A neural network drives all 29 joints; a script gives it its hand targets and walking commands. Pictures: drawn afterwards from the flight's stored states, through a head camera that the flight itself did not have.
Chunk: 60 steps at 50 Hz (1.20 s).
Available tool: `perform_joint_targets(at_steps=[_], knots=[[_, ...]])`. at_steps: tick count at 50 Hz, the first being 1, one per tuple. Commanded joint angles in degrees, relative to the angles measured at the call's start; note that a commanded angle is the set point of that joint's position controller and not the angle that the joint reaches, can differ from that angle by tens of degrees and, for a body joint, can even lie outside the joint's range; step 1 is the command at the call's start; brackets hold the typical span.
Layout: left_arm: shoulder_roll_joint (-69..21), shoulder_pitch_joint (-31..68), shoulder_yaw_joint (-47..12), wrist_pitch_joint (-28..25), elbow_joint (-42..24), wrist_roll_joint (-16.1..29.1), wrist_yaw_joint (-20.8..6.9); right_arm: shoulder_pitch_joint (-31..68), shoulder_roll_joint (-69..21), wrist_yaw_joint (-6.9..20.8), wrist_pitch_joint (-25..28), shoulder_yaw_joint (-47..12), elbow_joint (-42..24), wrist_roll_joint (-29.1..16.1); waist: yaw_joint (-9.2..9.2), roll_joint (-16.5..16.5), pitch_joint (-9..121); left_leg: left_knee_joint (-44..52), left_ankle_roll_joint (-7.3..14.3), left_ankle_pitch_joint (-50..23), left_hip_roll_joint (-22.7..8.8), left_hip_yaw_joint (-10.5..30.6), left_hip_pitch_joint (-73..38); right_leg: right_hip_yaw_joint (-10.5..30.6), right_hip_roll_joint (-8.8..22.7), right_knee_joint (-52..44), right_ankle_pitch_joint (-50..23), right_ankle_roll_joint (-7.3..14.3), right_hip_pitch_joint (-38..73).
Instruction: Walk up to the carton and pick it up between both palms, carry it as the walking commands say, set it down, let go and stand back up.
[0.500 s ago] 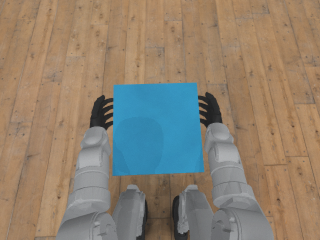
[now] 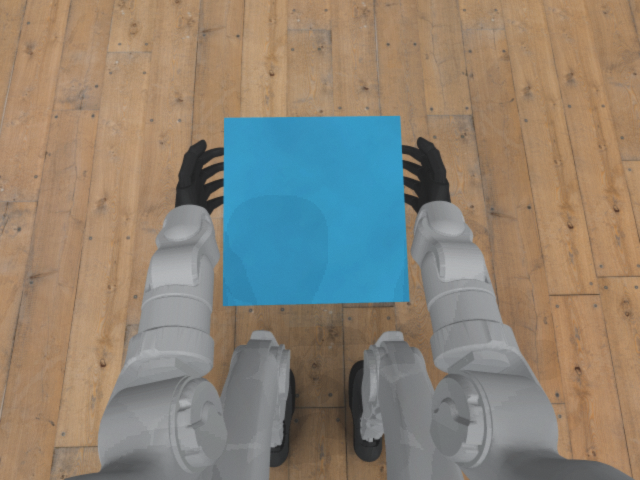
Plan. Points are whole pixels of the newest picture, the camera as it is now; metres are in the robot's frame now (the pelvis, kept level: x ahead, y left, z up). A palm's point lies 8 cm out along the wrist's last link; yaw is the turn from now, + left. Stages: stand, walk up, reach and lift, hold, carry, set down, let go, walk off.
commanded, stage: set down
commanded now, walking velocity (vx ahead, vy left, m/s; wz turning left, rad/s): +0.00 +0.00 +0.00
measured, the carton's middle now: (313, 225) +0.44 +0.03 -0.15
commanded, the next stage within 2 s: none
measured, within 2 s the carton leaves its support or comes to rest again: neither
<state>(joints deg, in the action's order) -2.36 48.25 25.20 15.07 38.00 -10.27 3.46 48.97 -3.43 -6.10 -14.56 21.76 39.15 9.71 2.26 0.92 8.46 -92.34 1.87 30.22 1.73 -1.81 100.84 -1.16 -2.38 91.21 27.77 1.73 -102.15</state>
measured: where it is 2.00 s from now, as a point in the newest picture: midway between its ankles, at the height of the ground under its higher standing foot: (322, 429)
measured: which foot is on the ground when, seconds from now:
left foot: down 0.00-1.00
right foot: down 0.00-1.00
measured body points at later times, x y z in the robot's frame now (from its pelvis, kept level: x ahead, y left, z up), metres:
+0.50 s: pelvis -0.01 +0.00 -0.07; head +0.28 +0.01 +0.28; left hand +0.48 +0.18 -0.17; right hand +0.49 -0.12 -0.17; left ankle +0.08 +0.10 -0.51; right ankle +0.10 -0.10 -0.51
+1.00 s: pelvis -0.02 +0.00 -0.12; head +0.32 +0.02 +0.18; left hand +0.51 +0.18 -0.25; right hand +0.52 -0.11 -0.26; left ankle +0.08 +0.10 -0.51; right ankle +0.10 -0.10 -0.51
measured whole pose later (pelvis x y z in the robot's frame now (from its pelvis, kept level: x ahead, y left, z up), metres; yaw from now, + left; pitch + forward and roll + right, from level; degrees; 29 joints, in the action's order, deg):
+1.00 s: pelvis -0.02 +0.00 -0.12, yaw +1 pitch +42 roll -1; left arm 6.5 69.2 21.5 16.2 44.2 -6.7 5.2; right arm 69.3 3.9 -7.9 -15.4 21.3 44.1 5.9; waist 1.6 1.2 -5.2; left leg -115.2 1.5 32.8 2.9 -1.6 124.9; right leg -1.8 -3.3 113.9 30.7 1.0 -125.6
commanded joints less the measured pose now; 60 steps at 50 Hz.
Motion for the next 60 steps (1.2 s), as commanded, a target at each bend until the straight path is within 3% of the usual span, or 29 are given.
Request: perform_joint_targets(at_steps=[1, 20, 60], knots=[[-54.91, 36.81, -30.71, -0.56, 0.51, 6.27, -11.25, 36.99, -54.19, 9.25, 1.23, -28.78, -0.27, -5.45, 0.89, 0.17, 52.85, 7.85, -2.40, -15.86, 7.92, 4.24, -25.68, 3.48, -8.34, -5.66, -12.75, -2.15, 28.48], [-52.39, 46.70, -29.13, 0.35, 2.20, 7.09, -11.15, 47.03, -51.16, 9.81, 0.17, -26.12, 0.63, -6.29, 0.47, -0.30, 56.16, -0.94, -2.92, -16.45, 7.94, 3.00, -19.28, 1.78, -8.41, 3.46, -12.83, -1.81, 20.25], [-42.73, 62.54, -32.12, -1.64, 3.71, 13.47, -12.79, 63.01, -43.01, 11.46, 1.92, -27.63, 2.80, -12.37, 0.57, -0.66, 53.52, -18.37, -2.24, -19.04, 6.42, 1.57, -9.42, -0.22, -7.01, 21.72, -15.77, -1.52, 11.38]])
